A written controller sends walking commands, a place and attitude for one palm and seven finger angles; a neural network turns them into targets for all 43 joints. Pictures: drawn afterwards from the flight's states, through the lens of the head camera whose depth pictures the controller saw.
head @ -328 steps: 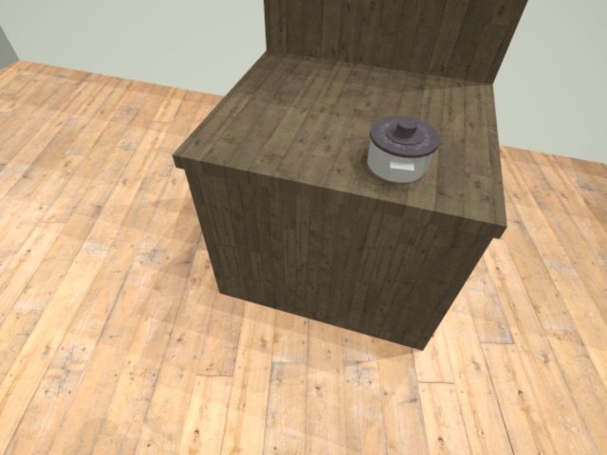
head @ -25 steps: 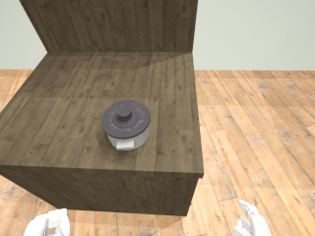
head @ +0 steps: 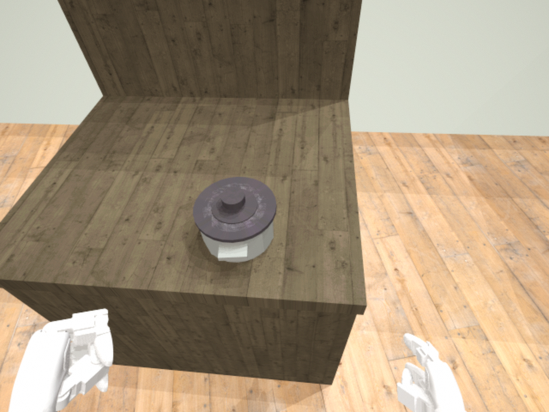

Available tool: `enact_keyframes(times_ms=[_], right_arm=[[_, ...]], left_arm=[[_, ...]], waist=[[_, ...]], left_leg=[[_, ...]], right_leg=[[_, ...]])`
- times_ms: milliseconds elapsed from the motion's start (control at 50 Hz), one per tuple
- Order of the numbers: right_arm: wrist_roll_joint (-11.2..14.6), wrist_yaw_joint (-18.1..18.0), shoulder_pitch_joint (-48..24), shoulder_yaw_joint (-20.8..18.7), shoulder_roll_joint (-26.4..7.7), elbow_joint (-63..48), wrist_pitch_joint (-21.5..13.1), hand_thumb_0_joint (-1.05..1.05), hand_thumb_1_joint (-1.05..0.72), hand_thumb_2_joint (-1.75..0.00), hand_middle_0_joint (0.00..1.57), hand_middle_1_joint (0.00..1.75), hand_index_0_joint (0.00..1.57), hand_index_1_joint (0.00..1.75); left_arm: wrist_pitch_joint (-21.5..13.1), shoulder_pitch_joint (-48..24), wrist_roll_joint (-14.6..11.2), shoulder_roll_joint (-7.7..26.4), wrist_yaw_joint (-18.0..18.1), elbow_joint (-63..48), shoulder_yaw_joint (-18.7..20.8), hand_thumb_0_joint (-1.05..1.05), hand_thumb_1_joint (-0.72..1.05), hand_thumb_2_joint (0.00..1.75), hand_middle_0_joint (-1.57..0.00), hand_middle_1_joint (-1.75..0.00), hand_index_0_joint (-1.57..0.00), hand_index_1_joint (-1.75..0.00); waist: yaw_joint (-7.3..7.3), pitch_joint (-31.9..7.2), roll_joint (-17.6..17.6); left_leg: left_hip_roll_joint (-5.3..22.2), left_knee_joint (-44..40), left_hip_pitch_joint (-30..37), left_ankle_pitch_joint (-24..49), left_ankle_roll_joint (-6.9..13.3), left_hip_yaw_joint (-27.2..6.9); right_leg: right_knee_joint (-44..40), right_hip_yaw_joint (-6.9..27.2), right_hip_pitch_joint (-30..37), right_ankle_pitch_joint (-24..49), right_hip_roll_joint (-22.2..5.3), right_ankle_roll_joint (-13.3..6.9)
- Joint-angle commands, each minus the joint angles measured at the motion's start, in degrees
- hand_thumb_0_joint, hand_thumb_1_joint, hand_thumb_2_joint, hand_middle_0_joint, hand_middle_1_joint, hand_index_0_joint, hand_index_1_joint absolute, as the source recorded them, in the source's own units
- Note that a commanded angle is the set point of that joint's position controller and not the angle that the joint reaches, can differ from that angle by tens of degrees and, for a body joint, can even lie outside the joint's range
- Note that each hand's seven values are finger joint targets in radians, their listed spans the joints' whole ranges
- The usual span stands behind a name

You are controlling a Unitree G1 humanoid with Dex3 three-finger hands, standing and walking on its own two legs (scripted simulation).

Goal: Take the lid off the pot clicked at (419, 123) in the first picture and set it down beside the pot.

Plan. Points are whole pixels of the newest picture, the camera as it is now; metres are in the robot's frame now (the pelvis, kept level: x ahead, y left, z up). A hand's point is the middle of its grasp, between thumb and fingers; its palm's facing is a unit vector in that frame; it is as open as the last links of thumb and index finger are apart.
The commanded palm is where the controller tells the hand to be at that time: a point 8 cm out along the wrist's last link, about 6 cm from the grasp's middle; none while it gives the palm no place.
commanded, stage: raise the hand higher, near the body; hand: left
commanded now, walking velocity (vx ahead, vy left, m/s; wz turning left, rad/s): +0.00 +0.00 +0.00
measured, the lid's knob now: (233, 198) +0.46 +0.14 +0.03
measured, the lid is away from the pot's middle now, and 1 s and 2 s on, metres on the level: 0.00 0.00 0.00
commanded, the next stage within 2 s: reach forward and open the fingers in 0.04 s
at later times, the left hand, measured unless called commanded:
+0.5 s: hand (73, 357) +0.15 +0.27 +0.07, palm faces -0.29 -0.12 -0.95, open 3.1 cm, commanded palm +0.16 +0.26 +0.14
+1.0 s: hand (83, 311) +0.21 +0.27 +0.08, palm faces -0.21 -0.10 -0.97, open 8.5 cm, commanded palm +0.19 +0.27 +0.15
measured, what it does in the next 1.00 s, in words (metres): shifts its weight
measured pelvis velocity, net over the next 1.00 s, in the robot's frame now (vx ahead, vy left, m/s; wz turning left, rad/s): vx -0.06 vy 0.03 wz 0.01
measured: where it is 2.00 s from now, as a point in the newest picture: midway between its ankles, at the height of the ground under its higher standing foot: outside the picture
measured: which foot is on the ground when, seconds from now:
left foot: down 0.00-1.00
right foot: down 0.00-1.00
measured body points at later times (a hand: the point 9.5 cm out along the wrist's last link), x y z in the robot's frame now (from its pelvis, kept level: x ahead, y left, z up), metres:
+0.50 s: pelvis -0.03 +0.00 -0.01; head +0.00 -0.05 +0.44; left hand +0.17 +0.27 +0.12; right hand +0.19 -0.23 -0.11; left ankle +0.02 +0.11 -0.74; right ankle -0.10 -0.10 -0.74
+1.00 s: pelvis -0.06 +0.03 +0.00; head -0.02 +0.00 +0.45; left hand +0.21 +0.28 +0.13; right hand +0.16 -0.18 -0.11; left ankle +0.02 +0.11 -0.74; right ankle -0.10 -0.10 -0.74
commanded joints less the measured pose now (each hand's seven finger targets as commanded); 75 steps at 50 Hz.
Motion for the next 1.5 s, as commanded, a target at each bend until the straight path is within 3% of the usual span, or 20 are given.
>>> enact_keyframes(times_ms=[0, 120, 140, 160, 200, 280, 360, 420, 440, 460, 540, 560, 620, 660, 680, 720, 740, 760, 920, 1480], right_arm=[[0.33, -0.22, -6.06, -2.65, -6.26, -8.72, -3.15, 0.00, -0.90, -0.90, 0.20, 0.30, 0.20, 0.30], [0.23, -0.08, -6.40, -2.76, -6.72, -7.88, -3.92, 0.00, -0.90, -0.90, 0.20, 0.30, 0.20, 0.30], [-1.19, 1.04, -5.92, -1.82, -10.51, -9.22, -0.54, 0.00, -0.90, -0.90, 0.20, 0.30, 0.20, 0.30], [-1.47, 1.71, -6.22, -2.55, -8.45, -11.55, 1.20, 0.00, -0.90, -0.90, 0.20, 0.30, 0.20, 0.30], [-0.80, 3.04, -7.53, -3.79, -9.12, -11.19, 5.12, 0.00, -0.90, -0.90, 0.20, 0.30, 0.20, 0.30], [0.60, 3.82, -10.67, -3.20, -10.82, -13.44, 9.34, 0.00, -0.90, -0.90, 0.20, 0.30, 0.20, 0.30], [2.55, 2.80, -11.31, -3.33, -9.84, -13.04, 8.30, 0.00, -0.90, -0.90, 0.20, 0.30, 0.20, 0.30], [2.98, 1.90, -12.08, -3.31, -10.49, -12.79, 7.20, 0.00, -0.90, -0.90, 0.20, 0.30, 0.20, 0.30], [2.17, 1.66, -10.73, -2.84, -10.82, -12.47, 7.50, 0.00, -0.90, -0.90, 0.20, 0.30, 0.20, 0.30], [2.54, 1.25, -10.50, -2.99, -9.78, -13.09, 7.11, 0.00, -0.90, -0.90, 0.20, 0.30, 0.20, 0.30], [1.47, 1.87, -10.04, -2.74, -10.23, -10.88, 7.89, 0.00, -0.90, -0.90, 0.20, 0.30, 0.20, 0.30], [2.18, 2.17, -9.93, -3.22, -9.47, -11.80, 7.91, 0.00, -0.90, -0.90, 0.20, 0.30, 0.20, 0.30], [2.27, 3.00, -12.33, -3.23, -9.32, -12.08, 7.53, 0.00, -0.90, -0.90, 0.20, 0.30, 0.20, 0.30], [2.09, 3.38, -11.25, -3.35, -9.43, -11.55, 7.99, 0.00, -0.90, -0.90, 0.20, 0.30, 0.20, 0.30], [1.65, 3.44, -11.61, -3.24, -10.35, -10.86, 8.62, 0.00, -0.90, -0.90, 0.20, 0.30, 0.20, 0.30], [2.33, 3.75, -13.66, -2.96, -9.62, -11.35, 8.24, 0.00, -0.90, -0.90, 0.20, 0.30, 0.20, 0.30], [1.80, 3.93, -13.24, -2.77, -10.16, -10.52, 8.60, 0.00, -0.90, -0.90, 0.20, 0.30, 0.20, 0.30], [2.07, 3.96, -12.98, -2.98, -9.35, -10.97, 8.45, 0.00, -0.90, -0.90, 0.20, 0.30, 0.20, 0.30], [2.20, 4.65, -14.40, -2.73, -9.52, -10.39, 8.12, 0.00, -0.90, -0.90, 0.20, 0.30, 0.20, 0.30], [2.39, 4.40, -13.40, -2.63, -10.64, -6.84, 9.13, 0.00, -0.90, -0.90, 0.20, 0.30, 0.20, 0.30]], left_arm=[[-4.21, 0.64, -0.88, 7.92, 1.24, -12.28, 6.89, 0.00, 0.90, 0.90, -1.30, -1.50, -1.30, -1.50], [-5.80, -2.02, -0.71, 10.68, 1.77, -14.42, 10.57, 0.00, 0.90, 0.90, -1.30, -1.50, -1.30, -1.50], [-1.16, -7.23, 24.60, 25.06, 3.49, -17.25, 6.88, 0.00, 0.89, 0.88, -1.27, -1.49, -1.27, -1.49], [1.15, -7.56, 25.95, 19.86, 4.45, -19.24, 6.75, 0.00, 0.87, 0.87, -1.25, -1.48, -1.25, -1.48], [5.87, 1.76, 36.12, 20.41, 4.71, -10.83, 5.60, 0.00, 0.82, 0.87, -1.20, -1.45, -1.20, -1.45], [9.99, -7.77, 44.86, 29.86, 0.78, -13.27, 6.48, 0.00, 0.70, 0.93, -1.15, -1.33, -1.15, -1.33], [10.22, -12.74, 42.63, 29.63, -6.73, -9.16, 2.84, 0.00, 0.57, 0.99, -1.12, -1.14, -1.12, -1.14], [8.31, -18.11, 41.06, 32.46, -12.02, -7.99, 4.35, 0.00, 0.48, 1.02, -1.12, -0.97, -1.12, -0.97], [6.64, -23.10, 41.46, 36.07, -12.77, -10.75, 6.34, 0.00, 0.46, 1.03, -1.11, -0.93, -1.11, -0.93], [5.68, -22.93, 40.73, 32.86, -13.05, -10.70, 3.42, 0.00, 0.43, 1.04, -1.09, -0.90, -1.09, -0.90], [3.60, -25.31, 42.79, 36.56, -12.89, -3.66, 8.91, 0.00, 0.32, 1.07, -1.02, -0.80, -1.02, -0.80], [3.40, -25.50, 42.04, 32.23, -12.74, -3.65, 4.88, 0.00, 0.29, 1.07, -1.00, -0.78, -1.00, -0.78], [3.81, -29.18, 42.68, 30.80, -12.05, -5.25, 2.96, 0.00, 0.21, 1.10, -0.96, -0.69, -0.96, -0.69], [4.06, -30.29, 42.88, 30.15, -11.77, -2.91, 1.51, 0.00, 0.16, 1.11, -0.94, -0.61, -0.94, -0.61], [4.39, -32.78, 44.04, 34.43, -11.67, -2.43, 4.74, 0.00, 0.13, 1.12, -0.94, -0.55, -0.94, -0.55], [5.52, -35.96, 44.61, 31.90, -11.80, -1.04, 2.06, 0.00, 0.07, 1.15, -0.94, -0.44, -0.94, -0.44], [5.17, -40.29, 45.54, 34.95, -11.73, -3.08, 3.74, 0.00, 0.04, 1.16, -0.92, -0.40, -0.92, -0.40], [5.16, -38.21, 44.53, 31.67, -11.74, -2.29, 0.89, 0.00, 0.01, 1.17, -0.91, -0.36, -0.91, -0.36], [6.47, -44.51, 45.70, 31.50, -12.55, -1.15, -0.34, 0.00, -0.23, 1.27, -0.82, -0.08, -0.82, -0.08], [8.45, -72.23, 47.18, 30.38, -19.54, 14.12, -7.45, 0.00, -0.24, 1.32, -0.83, -0.08, -0.83, -0.08]], waist=[[-0.44, -4.16, -2.20], [0.24, -3.21, 0.26], [-1.15, -4.78, 3.39], [-0.65, -7.14, 5.50], [1.24, -9.02, 2.57], [0.39, -12.84, -1.53], [-1.17, -9.40, -3.82], [-1.45, -7.71, -3.25], [-0.89, -11.28, -2.39], [-1.62, -10.19, -1.55], [-0.03, -9.78, -1.48], [-1.05, -9.54, -1.10], [-0.33, -9.26, 4.77], [-0.86, -10.28, 0.07], [0.31, -11.46, 0.68], [-0.37, -8.64, 2.49], [0.17, -12.82, 2.72], [-0.45, -12.19, 1.91], [-0.05, -11.93, 3.93], [-2.16, -15.11, 2.06]], left_leg=[[2.18, -0.97, 15.49, 13.28, 2.02, -1.94], [2.00, -1.06, 15.38, 12.08, 1.80, -1.91], [1.33, 1.99, 8.57, 16.54, 2.93, -1.26], [1.22, 2.58, 8.03, 20.15, 2.86, -1.27], [1.87, 4.64, 7.69, 18.89, 2.36, -1.23], [-0.30, 6.69, 3.78, 12.41, 2.40, -2.64], [-1.19, 6.70, 3.23, 10.23, 3.15, -2.90], [-1.64, 6.20, 4.73, 11.43, 3.51, -2.59], [-2.15, 5.77, 6.68, 13.44, 3.51, -2.92], [-1.46, 5.36, 7.81, 12.92, 3.52, -2.59], [-2.06, 3.88, 8.54, 14.53, 3.16, -2.77], [-1.32, 3.34, 9.27, 13.00, 3.09, -2.45], [-1.05, 1.59, 10.94, 12.32, 2.93, -2.58], [-0.77, 0.74, 11.31, 11.40, 2.87, -2.98], [-1.03, -0.38, 11.24, 11.02, 2.69, -3.59], [-0.68, -1.09, 10.56, 9.09, 2.76, -3.27], [-0.93, -1.55, 12.45, 10.40, 2.58, -3.98], [-0.38, -1.56, 13.11, 9.84, 2.74, -3.78], [0.05, -3.86, 14.09, 8.44, 2.50, -4.66], [-1.99, -5.28, 17.33, 5.84, 2.72, -5.16]], right_leg=[[-4.25, -0.83, -11.61, 20.39, -0.81, -0.10], [-5.11, -0.60, -11.80, 20.06, -0.58, -0.45], [1.18, 1.17, -15.58, 22.50, 0.24, -0.07], [2.82, -0.96, -15.33, 23.06, 0.06, -0.68], [4.18, 0.38, -16.01, 20.86, 0.90, -1.32], [4.69, 2.57, -15.40, 22.03, 0.61, -0.49], [3.57, 2.71, -15.09, 24.29, 0.47, 0.70], [2.18, 3.31, -14.68, 28.57, 0.45, 0.94], [1.99, 2.34, -14.48, 27.85, 0.24, 1.34], [1.84, 2.24, -14.36, 26.37, 0.40, 1.32], [0.72, 0.89, -14.24, 24.86, 1.15, 0.25], [0.80, 1.09, -13.48, 22.89, 0.93, 0.42], [-0.34, 1.08, -14.30, 19.51, 1.65, -0.58], [-0.39, 0.41, -13.97, 16.44, 1.81, -0.23], [-0.83, 0.54, -14.26, 15.05, 1.97, -0.34], [-1.14, 0.52, -14.08, 13.97, 2.18, -0.99], [-0.82, 0.36, -13.15, 13.24, 2.32, -0.93], [-0.91, 0.22, -13.10, 12.17, 2.33, -0.82], [-1.70, -0.03, -12.48, 11.12, 2.76, -1.70], [-4.03, -0.46, -13.29, 9.12, 3.49, -1.46]])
